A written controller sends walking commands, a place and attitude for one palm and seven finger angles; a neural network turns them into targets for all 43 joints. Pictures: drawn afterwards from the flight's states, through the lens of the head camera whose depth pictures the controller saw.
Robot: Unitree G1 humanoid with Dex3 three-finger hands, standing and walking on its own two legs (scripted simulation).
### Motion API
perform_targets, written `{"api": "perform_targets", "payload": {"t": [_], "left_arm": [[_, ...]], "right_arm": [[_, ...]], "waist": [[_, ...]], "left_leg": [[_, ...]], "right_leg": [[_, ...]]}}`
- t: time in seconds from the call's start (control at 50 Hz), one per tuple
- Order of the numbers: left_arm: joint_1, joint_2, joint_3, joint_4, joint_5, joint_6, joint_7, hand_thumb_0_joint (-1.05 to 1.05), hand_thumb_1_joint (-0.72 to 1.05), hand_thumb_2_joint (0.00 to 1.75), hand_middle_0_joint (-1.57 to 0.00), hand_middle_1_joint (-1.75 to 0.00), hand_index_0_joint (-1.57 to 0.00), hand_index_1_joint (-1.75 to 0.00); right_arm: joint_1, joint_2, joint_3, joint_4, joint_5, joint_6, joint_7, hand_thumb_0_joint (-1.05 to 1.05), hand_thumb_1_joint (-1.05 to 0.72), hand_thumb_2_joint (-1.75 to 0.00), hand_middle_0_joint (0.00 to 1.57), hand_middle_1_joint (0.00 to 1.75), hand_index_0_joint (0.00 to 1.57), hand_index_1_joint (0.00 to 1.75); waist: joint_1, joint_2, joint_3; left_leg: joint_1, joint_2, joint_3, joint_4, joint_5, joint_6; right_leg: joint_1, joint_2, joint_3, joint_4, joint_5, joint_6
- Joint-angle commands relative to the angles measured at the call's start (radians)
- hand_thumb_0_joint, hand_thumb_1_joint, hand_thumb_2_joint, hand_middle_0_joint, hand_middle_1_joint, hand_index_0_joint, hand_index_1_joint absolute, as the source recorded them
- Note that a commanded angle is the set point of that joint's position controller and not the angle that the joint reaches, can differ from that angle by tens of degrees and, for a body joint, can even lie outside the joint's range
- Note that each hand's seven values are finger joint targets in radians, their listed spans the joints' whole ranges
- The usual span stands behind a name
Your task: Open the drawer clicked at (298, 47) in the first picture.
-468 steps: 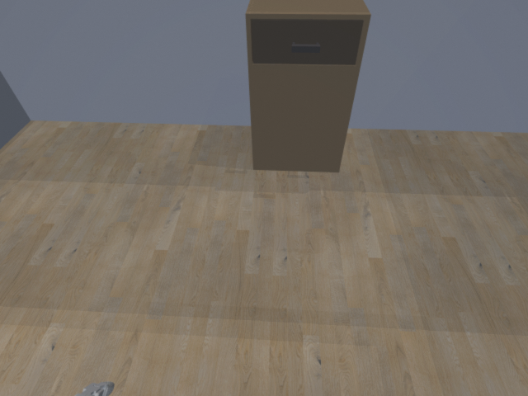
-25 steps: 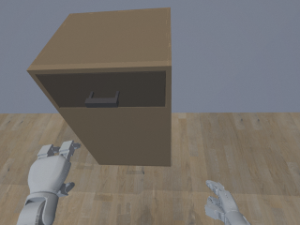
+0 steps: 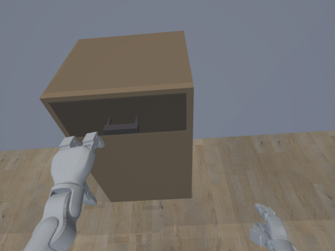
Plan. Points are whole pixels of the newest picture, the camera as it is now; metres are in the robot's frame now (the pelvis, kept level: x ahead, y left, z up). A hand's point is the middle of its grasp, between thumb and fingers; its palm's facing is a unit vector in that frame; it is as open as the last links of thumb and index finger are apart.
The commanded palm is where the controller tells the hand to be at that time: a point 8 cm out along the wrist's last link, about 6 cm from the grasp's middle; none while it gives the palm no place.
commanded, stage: raise the hand with hooked fingers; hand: left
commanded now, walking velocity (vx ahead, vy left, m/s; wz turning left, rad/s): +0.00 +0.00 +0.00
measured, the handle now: (122, 124) +0.52 +0.23 -0.03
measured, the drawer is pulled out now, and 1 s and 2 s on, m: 0.00 0.00 0.00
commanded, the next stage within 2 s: move the hooked fingers above the handle in 0.58 s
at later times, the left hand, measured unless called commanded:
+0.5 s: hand (62, 162) +0.29 +0.29 +0.08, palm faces +0.04 -0.08 -1.00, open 13.8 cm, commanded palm +0.26 +0.30 +0.14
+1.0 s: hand (79, 146) +0.34 +0.27 +0.08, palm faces +0.05 -0.04 -1.00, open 13.8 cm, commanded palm +0.31 +0.28 +0.13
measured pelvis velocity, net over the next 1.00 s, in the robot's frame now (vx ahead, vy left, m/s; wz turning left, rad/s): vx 0.00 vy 0.02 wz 0.02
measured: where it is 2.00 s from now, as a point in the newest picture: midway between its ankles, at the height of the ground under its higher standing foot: outside the picture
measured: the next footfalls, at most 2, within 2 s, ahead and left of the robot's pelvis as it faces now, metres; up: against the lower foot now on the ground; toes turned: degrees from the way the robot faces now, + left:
none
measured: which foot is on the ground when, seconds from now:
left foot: down 0.00-1.00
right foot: down 0.00-1.00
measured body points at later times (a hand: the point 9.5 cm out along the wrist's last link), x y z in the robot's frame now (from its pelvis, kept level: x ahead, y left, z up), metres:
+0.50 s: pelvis -0.01 +0.05 +0.01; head +0.00 +0.04 +0.46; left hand +0.28 +0.29 +0.13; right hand +0.15 -0.17 -0.11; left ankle -0.02 +0.11 -0.72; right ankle +0.00 -0.08 -0.72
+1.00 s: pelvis +0.00 +0.02 +0.01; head +0.03 +0.00 +0.46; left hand +0.33 +0.27 +0.13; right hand +0.19 -0.19 -0.10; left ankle -0.02 +0.10 -0.72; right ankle +0.00 -0.08 -0.72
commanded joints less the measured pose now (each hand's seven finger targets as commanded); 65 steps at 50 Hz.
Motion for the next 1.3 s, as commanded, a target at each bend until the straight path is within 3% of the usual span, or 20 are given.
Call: {"api": "perform_targets", "payload": {"t": [0.0,0.04,0.1,0.16,0.24,0.3,0.42,0.5,0.58,0.7,0.76,0.84,0.92,0.96,1.08,1.16,1.18,1.22,1.26,1.28], "left_arm": [[-0.355,0.234,0.137,-0.148,0.056,-0.026,0.015,0.0,-0.5,0.3,-0.3,-1.2,-0.3,-1.2],[-0.418,0.23,0.129,-0.106,0.055,-0.018,0.002,0.0,-0.5,0.3,-0.3,-1.2,-0.3,-1.2],[-0.501,0.214,0.096,-0.049,0.041,0.002,-0.038,0.0,-0.5,0.3,-0.3,-1.2,-0.3,-1.2],[-0.596,0.217,0.07,-0.043,0.037,0.003,-0.089,0.0,-0.5,0.3,-0.3,-1.2,-0.3,-1.2],[-0.489,0.18,0.055,-0.018,0.025,-0.032,-0.155,0.0,-0.5,0.3,-0.3,-1.2,-0.3,-1.2],[-0.467,0.2,0.082,-0.055,0.019,-0.083,-0.172,0.0,-0.5,0.3,-0.3,-1.2,-0.3,-1.2],[-0.51,0.296,0.198,-0.203,0.041,-0.185,-0.083,0.0,-0.5,0.3,-0.3,-1.2,-0.3,-1.2],[-0.476,0.258,0.189,-0.173,0.022,-0.178,-0.022,0.0,-0.5,0.3,-0.3,-1.2,-0.3,-1.2],[-0.453,0.216,0.136,-0.104,0.015,-0.117,-0.026,0.0,-0.5,0.3,-0.3,-1.2,-0.3,-1.2],[-0.52,0.175,0.046,-0.119,0.02,-0.078,-0.09,0.0,-0.5,0.3,-0.3,-1.2,-0.3,-1.2],[-0.589,0.2,0.059,-0.069,0.038,-0.104,-0.097,0.0,-0.5,0.3,-0.3,-1.2,-0.3,-1.2],[-0.676,0.261,0.116,0.022,0.061,-0.137,-0.066,0.0,-0.5,0.3,-0.3,-1.2,-0.3,-1.2],[-0.64,0.331,0.207,0.086,0.062,-0.139,-0.033,0.0,-0.5,0.3,-0.3,-1.2,-0.3,-1.2],[-0.607,0.29,0.181,0.1,0.043,-0.129,-0.029,0.0,-0.5,0.3,-0.3,-1.2,-0.3,-1.2],[-0.643,0.209,0.076,0.161,0.026,-0.106,-0.08,0.0,-0.5,0.3,-0.3,-1.2,-0.3,-1.2],[-0.711,0.287,0.128,0.129,0.03,-0.164,-0.087,0.0,-0.5,0.3,-0.3,-1.2,-0.3,-1.2],[-0.735,0.276,0.117,0.116,0.03,-0.186,-0.082,0.0,-0.5,0.3,-0.3,-1.2,-0.3,-1.2],[-0.725,0.356,0.201,0.107,0.038,-0.218,-0.055,0.0,-0.5,0.3,-0.3,-1.2,-0.3,-1.2],[-0.717,0.363,0.229,0.144,0.045,-0.233,-0.018,0.0,-0.5,0.3,-0.3,-1.2,-0.3,-1.2],[-0.712,0.337,0.214,0.164,0.045,-0.231,-0.002,0.0,-0.5,0.3,-0.3,-1.2,-0.3,-1.2]], "right_arm": [[-0.118,-0.074,-0.001,-0.16,0.001,-0.046,-0.013,0.0,-0.9,-0.9,0.2,0.3,0.2,0.3],[-0.111,-0.072,0.004,-0.162,0.007,-0.043,-0.01,0.0,-0.9,-0.9,0.2,0.3,0.2,0.3],[-0.1,-0.075,0.009,-0.163,0.013,-0.041,-0.008,0.0,-0.9,-0.9,0.2,0.3,0.2,0.3],[-0.086,-0.083,0.009,-0.164,0.012,-0.039,-0.006,0.0,-0.9,-0.9,0.2,0.3,0.2,0.3],[-0.05,-0.087,0.005,-0.174,0.003,-0.039,0.012,0.0,-0.9,-0.9,0.2,0.3,0.2,0.3],[-0.036,-0.095,0.001,-0.176,-0.004,-0.042,0.023,0.0,-0.9,-0.9,0.2,0.3,0.2,0.3],[-0.023,-0.101,-0.015,-0.163,-0.016,-0.066,0.033,0.0,-0.9,-0.9,0.2,0.3,0.2,0.3],[-0.004,-0.1,-0.03,-0.133,-0.006,-0.069,0.039,0.0,-0.9,-0.9,0.2,0.3,0.2,0.3],[0.001,-0.111,-0.034,-0.119,0.005,-0.06,0.043,0.0,-0.9,-0.9,0.2,0.3,0.2,0.3],[-0.003,-0.116,-0.028,-0.133,0.002,-0.047,0.036,0.0,-0.9,-0.9,0.2,0.3,0.2,0.3],[0.004,-0.111,-0.021,-0.121,-0.003,-0.046,0.025,0.0,-0.9,-0.9,0.2,0.3,0.2,0.3],[0.011,-0.105,-0.013,-0.114,-0.004,-0.048,0.01,0.0,-0.9,-0.9,0.2,0.3,0.2,0.3],[0.018,-0.103,-0.017,-0.116,-0.003,-0.041,0.007,0.0,-0.9,-0.9,0.2,0.3,0.2,0.3],[0.021,-0.096,-0.02,-0.125,-0.002,-0.036,0.009,0.0,-0.9,-0.9,0.2,0.3,0.2,0.3],[0.036,-0.117,-0.029,-0.131,0.008,-0.027,0.005,0.0,-0.9,-0.9,0.2,0.3,0.2,0.3],[0.045,-0.12,-0.036,-0.127,-0.001,-0.031,-0.011,0.0,-0.9,-0.9,0.2,0.3,0.2,0.3],[0.054,-0.115,-0.037,-0.124,-0.003,-0.034,-0.013,0.0,-0.9,-0.9,0.2,0.3,0.2,0.3],[0.057,-0.119,-0.041,-0.119,-0.007,-0.034,-0.018,0.0,-0.9,-0.9,0.2,0.3,0.2,0.3],[0.067,-0.108,-0.046,-0.105,-0.003,-0.034,-0.02,0.0,-0.9,-0.9,0.2,0.3,0.2,0.3],[0.068,-0.104,-0.046,-0.104,0.0,-0.035,-0.018,0.0,-0.9,-0.9,0.2,0.3,0.2,0.3]], "waist": [[0.009,-0.024,-0.121],[0.01,0.001,-0.107],[0.0,-0.013,-0.078],[-0.01,-0.002,-0.099],[0.004,-0.042,-0.114],[0.013,-0.04,-0.089],[0.042,0.062,-0.181],[0.033,0.032,-0.183],[0.016,-0.028,-0.152],[-0.008,-0.027,-0.173],[-0.015,-0.038,-0.15],[-0.001,-0.022,-0.151],[0.028,-0.001,-0.228],[0.026,-0.015,-0.238],[-0.029,-0.099,-0.216],[-0.029,-0.094,-0.279],[-0.031,-0.089,-0.296],[-0.014,-0.068,-0.324],[-0.011,-0.06,-0.327],[-0.013,-0.044,-0.307]], "left_leg": [[0.041,0.04,0.035,-0.116,0.196,0.009],[0.059,0.047,0.025,-0.14,0.196,0.0],[0.078,0.057,0.012,-0.17,0.197,-0.011],[0.121,0.068,-0.005,-0.186,0.234,-0.02],[0.146,0.083,-0.027,-0.192,0.319,-0.034],[0.141,0.095,-0.045,-0.204,0.348,-0.045],[0.2,0.105,-0.107,-0.199,0.445,-0.078],[0.205,0.099,-0.103,-0.186,0.457,-0.086],[0.169,0.094,-0.086,-0.192,0.419,-0.083],[0.198,0.096,-0.081,-0.191,0.423,-0.074],[0.182,0.087,-0.064,-0.183,0.39,-0.064],[0.135,0.064,-0.038,-0.176,0.337,-0.054],[0.109,0.048,-0.012,-0.148,0.423,-0.049],[0.097,0.042,0.003,-0.135,0.452,-0.04],[0.044,0.037,0.03,-0.099,0.402,-0.001],[0.022,0.023,0.036,-0.068,0.375,0.015],[0.02,0.019,0.034,-0.059,0.387,0.016],[0.003,0.016,0.031,-0.048,0.404,0.015],[-0.027,0.015,0.037,-0.042,0.393,0.012],[-0.039,0.013,0.038,-0.04,0.392,0.01]], "right_leg": [[0.178,-0.063,-0.012,-0.154,0.15,0.008],[0.175,-0.056,-0.036,-0.16,0.12,0.0],[0.171,-0.05,-0.061,-0.176,0.105,-0.004],[0.179,-0.049,-0.076,-0.18,0.119,-0.01],[0.198,-0.046,-0.089,-0.182,0.153,-0.013],[0.194,-0.045,-0.093,-0.185,0.156,-0.016],[0.191,-0.035,-0.085,-0.16,0.181,-0.019],[0.165,-0.037,-0.082,-0.167,0.187,-0.016],[0.165,-0.039,-0.086,-0.175,0.184,-0.013],[0.17,-0.045,-0.091,-0.184,0.183,-0.009],[0.156,-0.041,-0.093,-0.188,0.174,-0.014],[0.166,-0.036,-0.089,-0.184,0.167,-0.022],[0.236,-0.034,-0.071,-0.164,0.266,-0.025],[0.262,-0.041,-0.063,-0.159,0.324,-0.022],[0.239,-0.049,-0.049,-0.153,0.382,-0.002],[0.272,-0.061,-0.017,-0.135,0.438,0.008],[0.277,-0.064,-0.016,-0.124,0.47,0.01],[0.296,-0.064,0.0,-0.108,0.512,0.01],[0.295,-0.073,0.01,-0.095,0.548,0.016],[0.278,-0.07,0.003,-0.09,0.538,0.012]]}}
